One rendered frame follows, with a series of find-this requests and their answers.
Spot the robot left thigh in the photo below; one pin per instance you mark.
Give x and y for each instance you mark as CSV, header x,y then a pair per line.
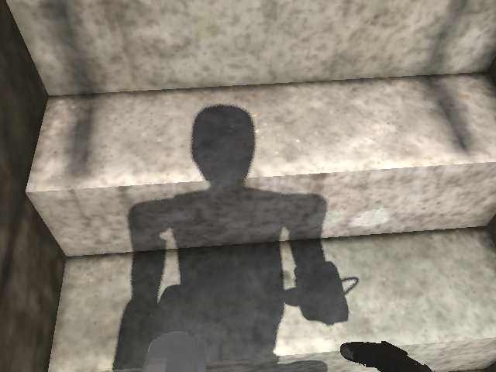
x,y
176,352

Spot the robot right hand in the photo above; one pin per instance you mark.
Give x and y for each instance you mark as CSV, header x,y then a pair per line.
x,y
383,356

